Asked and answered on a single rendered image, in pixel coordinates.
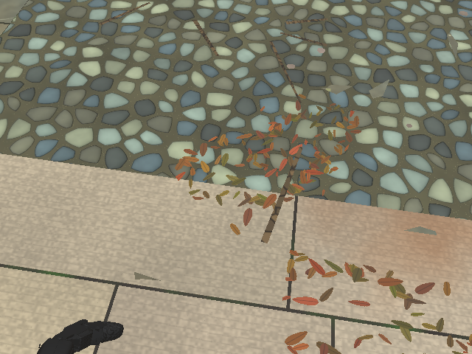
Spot left robot hand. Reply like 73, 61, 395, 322
37, 319, 124, 354

